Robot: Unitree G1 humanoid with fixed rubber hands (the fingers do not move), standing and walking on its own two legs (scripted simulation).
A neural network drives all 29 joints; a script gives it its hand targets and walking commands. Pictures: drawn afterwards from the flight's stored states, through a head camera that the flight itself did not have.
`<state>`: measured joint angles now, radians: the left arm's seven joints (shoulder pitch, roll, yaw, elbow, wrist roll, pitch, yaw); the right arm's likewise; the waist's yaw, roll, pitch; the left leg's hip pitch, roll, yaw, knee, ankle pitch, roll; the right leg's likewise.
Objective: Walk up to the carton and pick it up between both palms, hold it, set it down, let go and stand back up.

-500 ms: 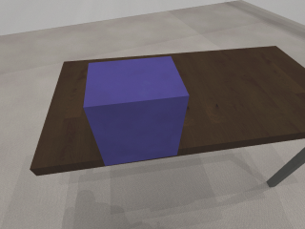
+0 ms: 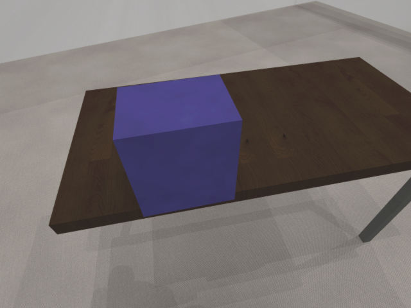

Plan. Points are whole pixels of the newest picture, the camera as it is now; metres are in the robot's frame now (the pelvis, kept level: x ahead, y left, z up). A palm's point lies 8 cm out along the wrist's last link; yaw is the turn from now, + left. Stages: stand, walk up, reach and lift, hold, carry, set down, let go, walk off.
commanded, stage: stand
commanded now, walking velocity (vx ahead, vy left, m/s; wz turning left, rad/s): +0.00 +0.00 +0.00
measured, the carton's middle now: (180, 147) +0.48 +0.07 +0.06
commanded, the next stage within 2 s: none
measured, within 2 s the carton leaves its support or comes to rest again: neither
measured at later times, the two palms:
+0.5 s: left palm out of the picture -0.01 +0.21 -0.14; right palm out of the picture -0.03 -0.21 -0.15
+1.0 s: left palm out of the picture -0.01 +0.21 -0.14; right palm out of the picture -0.03 -0.20 -0.15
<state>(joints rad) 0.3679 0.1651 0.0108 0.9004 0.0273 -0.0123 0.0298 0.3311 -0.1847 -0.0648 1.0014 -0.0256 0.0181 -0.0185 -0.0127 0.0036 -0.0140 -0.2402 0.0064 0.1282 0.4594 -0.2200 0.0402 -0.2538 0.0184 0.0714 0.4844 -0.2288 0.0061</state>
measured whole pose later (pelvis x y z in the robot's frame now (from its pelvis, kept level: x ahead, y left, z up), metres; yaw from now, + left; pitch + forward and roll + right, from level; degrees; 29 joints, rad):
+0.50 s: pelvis -0.01 +0.00 +0.00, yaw -1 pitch +0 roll +0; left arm 0.35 0.12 0.00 1.04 0.02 -0.01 0.04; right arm 0.32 -0.14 -0.05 1.10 -0.02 0.01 -0.03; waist -0.01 0.01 -0.01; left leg -0.24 0.01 0.14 0.45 -0.21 0.05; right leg -0.25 0.02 0.09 0.46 -0.21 0.01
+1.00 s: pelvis +0.00 +0.01 +0.00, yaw -1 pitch -1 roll +0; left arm 0.33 0.10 -0.01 1.09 0.02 -0.01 0.04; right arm 0.31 -0.13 -0.04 1.13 -0.02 0.01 -0.04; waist -0.02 0.01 0.00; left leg -0.22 0.00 0.14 0.45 -0.22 0.05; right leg -0.24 0.02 0.10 0.47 -0.22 0.02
